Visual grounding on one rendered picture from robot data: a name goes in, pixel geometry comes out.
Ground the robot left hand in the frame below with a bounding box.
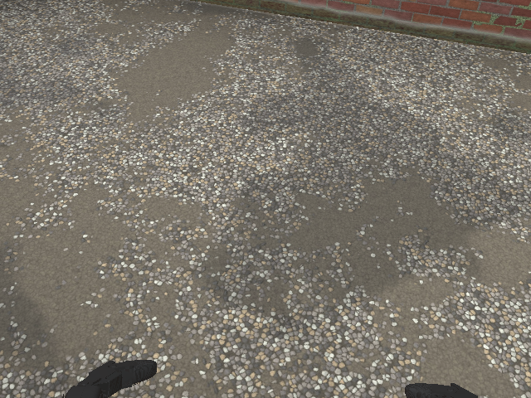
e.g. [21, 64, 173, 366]
[62, 360, 157, 398]

